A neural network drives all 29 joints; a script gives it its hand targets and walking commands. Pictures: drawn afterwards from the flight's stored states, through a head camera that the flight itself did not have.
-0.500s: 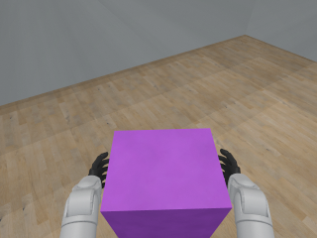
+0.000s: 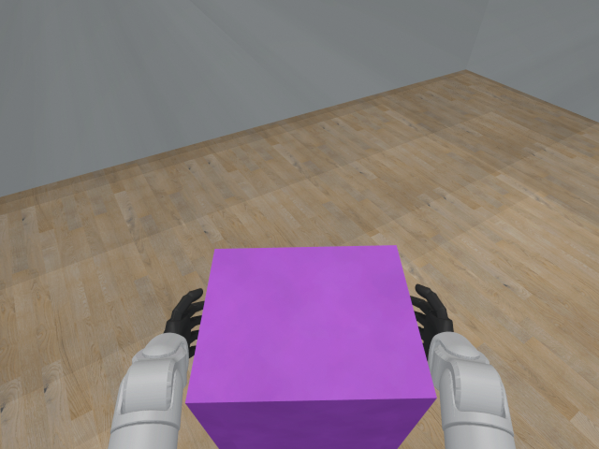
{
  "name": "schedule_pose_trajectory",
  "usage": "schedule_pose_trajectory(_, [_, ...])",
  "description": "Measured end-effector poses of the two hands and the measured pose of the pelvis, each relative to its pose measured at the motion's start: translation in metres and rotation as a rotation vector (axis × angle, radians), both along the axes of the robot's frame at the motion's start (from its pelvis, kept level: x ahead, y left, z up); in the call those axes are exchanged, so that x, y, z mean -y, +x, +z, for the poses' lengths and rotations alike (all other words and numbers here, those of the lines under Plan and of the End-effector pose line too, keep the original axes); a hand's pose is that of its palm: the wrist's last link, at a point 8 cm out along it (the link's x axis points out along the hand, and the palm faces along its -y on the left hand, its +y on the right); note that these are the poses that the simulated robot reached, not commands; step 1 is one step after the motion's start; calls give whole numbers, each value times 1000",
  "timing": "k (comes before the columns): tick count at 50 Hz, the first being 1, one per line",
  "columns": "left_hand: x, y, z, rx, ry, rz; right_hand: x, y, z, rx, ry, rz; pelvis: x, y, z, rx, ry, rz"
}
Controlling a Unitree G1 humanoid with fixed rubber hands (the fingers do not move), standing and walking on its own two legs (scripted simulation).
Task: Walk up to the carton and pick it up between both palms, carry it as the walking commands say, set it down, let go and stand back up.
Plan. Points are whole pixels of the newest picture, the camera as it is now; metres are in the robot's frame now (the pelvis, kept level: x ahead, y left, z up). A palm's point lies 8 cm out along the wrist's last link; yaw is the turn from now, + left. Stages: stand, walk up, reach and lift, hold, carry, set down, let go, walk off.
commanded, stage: hold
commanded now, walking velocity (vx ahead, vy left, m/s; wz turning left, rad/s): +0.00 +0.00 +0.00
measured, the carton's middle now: (307, 361) +0.28 +0.00 -0.04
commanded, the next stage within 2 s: carry in 0.06 s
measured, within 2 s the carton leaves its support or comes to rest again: neither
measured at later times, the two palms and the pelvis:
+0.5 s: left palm (178, 262) +0.36 +0.19 +0.09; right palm (421, 278) +0.35 -0.16 +0.08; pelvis +0.10 +0.01 +0.00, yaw -1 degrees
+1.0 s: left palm (195, 216) +0.47 +0.19 +0.07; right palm (396, 210) +0.50 -0.15 +0.07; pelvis +0.26 +0.00 -0.02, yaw +3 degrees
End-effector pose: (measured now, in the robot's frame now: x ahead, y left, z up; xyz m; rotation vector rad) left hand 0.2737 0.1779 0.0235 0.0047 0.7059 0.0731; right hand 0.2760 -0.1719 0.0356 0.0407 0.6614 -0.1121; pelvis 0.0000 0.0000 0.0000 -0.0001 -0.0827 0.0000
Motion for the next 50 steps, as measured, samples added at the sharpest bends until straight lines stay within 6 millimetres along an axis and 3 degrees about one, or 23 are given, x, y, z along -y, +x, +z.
schedule_pose_trajectory(9, [6,9,7,27,-10,6,5,0,2,26,20,-43,3,8,-11,-56,-2,-27])
schedule_pose_trajectory(14, [4,27,24,79,-47,53,2,23,20,81,12,-33,1,27,-17,-92,-19,39])
schedule_pose_trajectory(19, [-10,51,43,123,-26,80,-15,60,45,124,65,-42,-12,57,-20,-149,1,3])
schedule_pose_trajectory(24, [-10,81,64,59,-19,89,-16,71,42,51,123,-122,-14,95,-6,-191,-29,-27])
schedule_pose_trajectory(28, [6,108,57,22,-91,102,-2,84,39,17,101,-158,-6,126,-6,-168,-25,-12])
schedule_pose_trajectory(33, [26,137,44,35,-117,126,18,118,33,31,131,-181,5,168,-20,-139,-22,28])
schedule_pose_trajectory(42, [6,168,50,20,-75,202,-2,184,36,4,147,-86,6,220,-14,-135,-6,40])
schedule_pose_trajectory(50, [-11,201,49,22,-79,223,-19,224,37,4,130,-56,0,256,-15,-170,-9,55])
